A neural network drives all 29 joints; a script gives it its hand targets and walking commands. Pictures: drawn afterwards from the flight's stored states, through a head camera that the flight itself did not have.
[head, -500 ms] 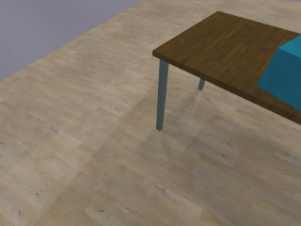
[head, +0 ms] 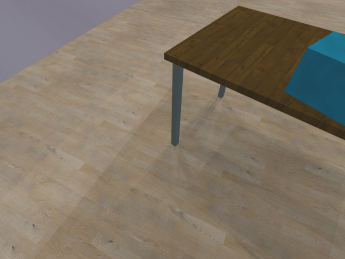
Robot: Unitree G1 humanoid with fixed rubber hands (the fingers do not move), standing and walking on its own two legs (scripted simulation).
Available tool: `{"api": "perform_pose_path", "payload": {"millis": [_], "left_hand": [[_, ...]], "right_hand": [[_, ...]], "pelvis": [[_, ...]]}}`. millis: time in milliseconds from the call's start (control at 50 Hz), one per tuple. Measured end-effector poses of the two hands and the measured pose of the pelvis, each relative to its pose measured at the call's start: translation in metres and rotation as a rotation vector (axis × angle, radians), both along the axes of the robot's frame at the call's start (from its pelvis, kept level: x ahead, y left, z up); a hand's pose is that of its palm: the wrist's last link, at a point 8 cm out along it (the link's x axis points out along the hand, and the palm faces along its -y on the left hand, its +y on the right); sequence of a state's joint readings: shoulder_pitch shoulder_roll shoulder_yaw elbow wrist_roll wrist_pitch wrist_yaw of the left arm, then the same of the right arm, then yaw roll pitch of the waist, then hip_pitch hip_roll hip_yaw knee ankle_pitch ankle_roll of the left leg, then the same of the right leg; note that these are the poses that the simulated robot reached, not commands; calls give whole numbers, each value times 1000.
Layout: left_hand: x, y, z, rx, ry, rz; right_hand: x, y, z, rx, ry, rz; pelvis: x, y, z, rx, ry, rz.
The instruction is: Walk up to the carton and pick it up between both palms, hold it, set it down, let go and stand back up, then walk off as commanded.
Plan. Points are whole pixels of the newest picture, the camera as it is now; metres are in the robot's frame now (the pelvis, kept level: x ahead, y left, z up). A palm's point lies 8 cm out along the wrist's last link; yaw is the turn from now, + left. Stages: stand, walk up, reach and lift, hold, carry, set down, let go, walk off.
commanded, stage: walk up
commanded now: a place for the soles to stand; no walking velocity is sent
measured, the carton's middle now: (340, 77) +0.70 -0.57 +0.04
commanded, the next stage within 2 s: none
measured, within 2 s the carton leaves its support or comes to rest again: neither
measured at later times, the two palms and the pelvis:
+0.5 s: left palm (109, 218) +0.26 +0.18 -0.13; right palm out of the picture +0.02 -0.42 -0.12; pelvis +0.09 -0.09 -0.03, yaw -21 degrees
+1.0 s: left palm (174, 164) +0.44 +0.00 -0.13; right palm out of the picture +0.08 -0.52 -0.13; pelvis +0.20 -0.22 -0.04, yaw -31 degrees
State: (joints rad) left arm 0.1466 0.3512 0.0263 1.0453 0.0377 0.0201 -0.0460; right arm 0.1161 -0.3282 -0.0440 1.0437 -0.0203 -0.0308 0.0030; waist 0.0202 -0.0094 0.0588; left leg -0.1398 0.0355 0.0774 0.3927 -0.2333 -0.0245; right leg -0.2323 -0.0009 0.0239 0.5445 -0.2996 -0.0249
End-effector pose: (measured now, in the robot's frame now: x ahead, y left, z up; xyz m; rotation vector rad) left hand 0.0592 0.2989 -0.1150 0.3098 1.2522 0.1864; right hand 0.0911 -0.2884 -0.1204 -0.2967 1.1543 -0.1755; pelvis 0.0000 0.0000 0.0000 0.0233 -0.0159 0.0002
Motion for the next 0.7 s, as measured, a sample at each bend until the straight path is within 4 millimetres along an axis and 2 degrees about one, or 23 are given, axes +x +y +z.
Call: {"api": "perform_pose_path", "payload": {"millis": [60,140,220,260,340,400,460,580,640,700], "left_hand": [[17,-2,-1,4,19,-71],[56,-15,1,8,-5,-156],[99,-33,-1,48,-89,-222],[112,-43,-3,62,-122,-236],[130,-64,-3,58,-102,-271],[149,-79,-7,34,-88,-314],[177,-97,-17,20,-74,-362],[254,-163,-17,-27,-114,-502],[298,-204,-12,-53,-155,-567],[339,-245,-9,-56,-227,-625]], "right_hand": [[-7,-23,5,-39,-78,-58],[-29,-68,6,-104,-95,-121],[-49,-119,-8,-161,-50,-175],[-52,-135,-13,-171,-33,-212],[-48,-143,-11,-157,-48,-253],[-47,-136,-7,-140,-54,-272],[-58,-129,-5,-146,-60,-304],[-102,-131,4,-138,40,-430],[-118,-142,5,-131,92,-473],[-129,-161,-2,-126,133,-510]], "pelvis": [[0,-8,-6,20,11,-63],[7,-25,-15,37,-15,-143],[21,-52,-35,11,-42,-197],[27,-60,-42,-7,-47,-221],[45,-68,-38,-40,-46,-267],[61,-74,-34,-45,-34,-295],[81,-83,-37,-24,-20,-345],[110,-115,-29,0,-21,-412],[122,-135,-30,1,-19,-450],[133,-159,-38,-20,-28,-473]]}}
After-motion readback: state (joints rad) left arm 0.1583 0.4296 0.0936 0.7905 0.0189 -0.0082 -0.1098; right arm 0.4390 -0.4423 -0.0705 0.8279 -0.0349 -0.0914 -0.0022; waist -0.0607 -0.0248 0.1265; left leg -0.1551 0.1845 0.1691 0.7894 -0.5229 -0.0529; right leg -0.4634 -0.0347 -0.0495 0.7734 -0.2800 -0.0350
